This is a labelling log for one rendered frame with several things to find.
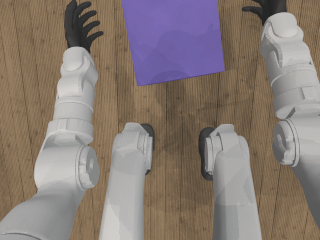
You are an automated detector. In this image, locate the left robot upper arm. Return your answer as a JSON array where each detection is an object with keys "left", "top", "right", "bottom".
[{"left": 0, "top": 144, "right": 100, "bottom": 240}]

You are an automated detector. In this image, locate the robot left shin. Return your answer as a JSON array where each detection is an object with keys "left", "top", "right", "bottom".
[{"left": 111, "top": 122, "right": 147, "bottom": 157}]

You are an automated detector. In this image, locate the robot shin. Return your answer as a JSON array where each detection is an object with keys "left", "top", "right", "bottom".
[
  {"left": 205, "top": 124, "right": 250, "bottom": 175},
  {"left": 111, "top": 122, "right": 147, "bottom": 157}
]

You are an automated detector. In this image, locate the robot right hand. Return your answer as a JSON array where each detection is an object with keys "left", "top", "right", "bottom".
[{"left": 242, "top": 0, "right": 287, "bottom": 26}]

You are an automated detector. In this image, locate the carton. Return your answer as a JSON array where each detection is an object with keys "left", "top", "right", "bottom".
[{"left": 121, "top": 0, "right": 225, "bottom": 86}]

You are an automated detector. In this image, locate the robot right forearm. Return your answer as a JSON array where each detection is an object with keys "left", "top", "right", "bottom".
[{"left": 259, "top": 12, "right": 320, "bottom": 120}]

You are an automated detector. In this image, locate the robot left hand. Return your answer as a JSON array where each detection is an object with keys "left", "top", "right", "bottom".
[{"left": 64, "top": 0, "right": 104, "bottom": 54}]

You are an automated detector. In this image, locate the right robot upper arm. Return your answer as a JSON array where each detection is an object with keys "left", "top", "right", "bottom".
[{"left": 272, "top": 115, "right": 320, "bottom": 231}]

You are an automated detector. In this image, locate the robot right shin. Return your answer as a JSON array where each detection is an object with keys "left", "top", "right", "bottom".
[{"left": 205, "top": 124, "right": 250, "bottom": 175}]

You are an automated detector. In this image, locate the robot left forearm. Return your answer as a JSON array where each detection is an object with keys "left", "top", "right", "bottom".
[{"left": 34, "top": 46, "right": 99, "bottom": 186}]

